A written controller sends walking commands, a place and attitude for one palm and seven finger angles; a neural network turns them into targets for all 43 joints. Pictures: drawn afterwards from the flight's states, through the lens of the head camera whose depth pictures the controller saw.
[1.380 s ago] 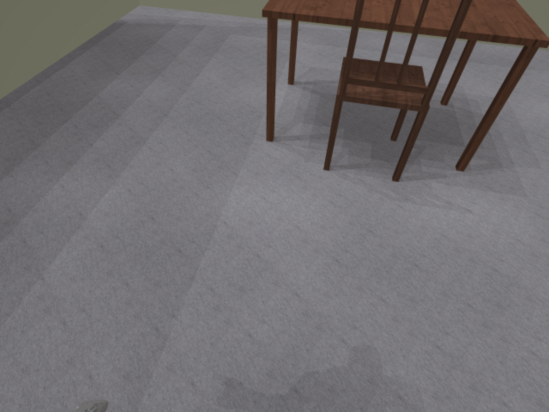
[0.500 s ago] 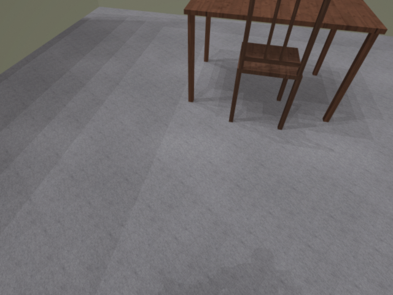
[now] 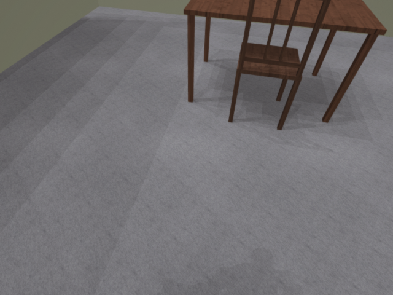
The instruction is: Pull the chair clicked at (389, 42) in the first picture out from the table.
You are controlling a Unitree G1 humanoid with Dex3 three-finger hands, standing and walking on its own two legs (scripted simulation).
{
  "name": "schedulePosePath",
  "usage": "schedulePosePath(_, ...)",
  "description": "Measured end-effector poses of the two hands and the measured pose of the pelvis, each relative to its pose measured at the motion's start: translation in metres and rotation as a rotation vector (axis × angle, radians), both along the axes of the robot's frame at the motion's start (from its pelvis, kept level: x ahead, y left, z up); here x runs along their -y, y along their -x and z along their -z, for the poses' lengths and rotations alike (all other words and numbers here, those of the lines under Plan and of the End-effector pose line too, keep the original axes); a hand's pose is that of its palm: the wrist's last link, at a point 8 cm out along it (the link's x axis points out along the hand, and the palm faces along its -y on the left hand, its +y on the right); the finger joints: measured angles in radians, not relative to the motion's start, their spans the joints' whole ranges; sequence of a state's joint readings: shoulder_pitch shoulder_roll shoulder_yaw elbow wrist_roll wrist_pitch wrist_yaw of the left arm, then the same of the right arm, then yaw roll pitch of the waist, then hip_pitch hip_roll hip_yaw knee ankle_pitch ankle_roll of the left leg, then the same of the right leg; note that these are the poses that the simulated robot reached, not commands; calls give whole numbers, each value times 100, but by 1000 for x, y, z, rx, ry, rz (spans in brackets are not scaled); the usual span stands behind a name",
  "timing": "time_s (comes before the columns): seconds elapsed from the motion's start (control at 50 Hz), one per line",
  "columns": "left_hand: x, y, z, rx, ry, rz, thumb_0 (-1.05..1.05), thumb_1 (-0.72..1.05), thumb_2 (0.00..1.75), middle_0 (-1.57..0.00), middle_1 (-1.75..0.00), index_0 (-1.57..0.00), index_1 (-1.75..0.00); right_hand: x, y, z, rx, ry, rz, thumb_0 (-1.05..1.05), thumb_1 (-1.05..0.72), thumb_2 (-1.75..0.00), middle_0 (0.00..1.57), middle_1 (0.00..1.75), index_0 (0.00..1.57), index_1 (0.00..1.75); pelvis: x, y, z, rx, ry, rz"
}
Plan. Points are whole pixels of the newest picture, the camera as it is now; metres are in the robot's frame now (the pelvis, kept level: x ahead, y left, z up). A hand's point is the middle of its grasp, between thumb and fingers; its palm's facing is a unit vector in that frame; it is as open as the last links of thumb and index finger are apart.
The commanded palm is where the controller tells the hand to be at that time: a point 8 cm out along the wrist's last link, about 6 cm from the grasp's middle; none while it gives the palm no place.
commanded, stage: look at it before walking up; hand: left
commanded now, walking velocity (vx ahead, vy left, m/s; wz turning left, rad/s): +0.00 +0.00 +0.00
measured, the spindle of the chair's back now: (271, 30) +1.46 -0.34 -0.06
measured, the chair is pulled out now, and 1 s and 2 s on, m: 0.00 0.00 0.00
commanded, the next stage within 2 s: walk to a spot facing it in 0.06 s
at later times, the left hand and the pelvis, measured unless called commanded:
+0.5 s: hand out of the picture +0.06 +0.20 -0.18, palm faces -0.13 -0.96 -0.26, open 7.4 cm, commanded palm none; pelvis -0.01 -0.01 -0.02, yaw -9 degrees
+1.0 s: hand out of the picture +0.13 +0.19 -0.18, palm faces -0.26 -0.95 -0.19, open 7.4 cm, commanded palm none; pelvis +0.13 +0.00 -0.01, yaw -22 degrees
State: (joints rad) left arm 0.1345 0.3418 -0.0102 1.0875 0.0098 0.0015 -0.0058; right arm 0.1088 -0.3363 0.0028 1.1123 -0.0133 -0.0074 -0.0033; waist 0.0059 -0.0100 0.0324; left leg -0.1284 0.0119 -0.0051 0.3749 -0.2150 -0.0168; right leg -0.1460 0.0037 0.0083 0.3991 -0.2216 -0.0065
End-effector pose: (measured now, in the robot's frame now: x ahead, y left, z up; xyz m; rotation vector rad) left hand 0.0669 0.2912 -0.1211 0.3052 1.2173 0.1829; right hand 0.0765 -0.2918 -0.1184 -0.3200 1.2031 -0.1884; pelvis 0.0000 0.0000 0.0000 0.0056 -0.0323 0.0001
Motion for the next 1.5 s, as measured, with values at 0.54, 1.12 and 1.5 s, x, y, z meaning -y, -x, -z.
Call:
schedulePosePath(0.54, 53, 1, 29, -84, 73, 90, 1, 91, 90, -20, -30, -20, -30, -17, 49, 43, 4, -111, 173, 1, -91, -89, 20, 30, 21, 30, 15, 1, 25, -10, -20, 174)
schedulePosePath(1.12, 42, -192, 45, -227, 101, 305, 1, 91, 90, -20, -30, -20, -30, -36, -118, -6, 254, -34, 398, 1, -91, -89, 20, 30, 20, 30, -6, -178, 15, -35, 20, 500)
schedulePosePath(1.5, 287, -507, 21, 66, 241, 815, 1, 91, 90, -19, -29, -19, -30, -157, 17, 5, -370, -241, 974, 1, -92, -89, 19, 30, 20, 30, 60, -310, 12, -40, 10, 717)
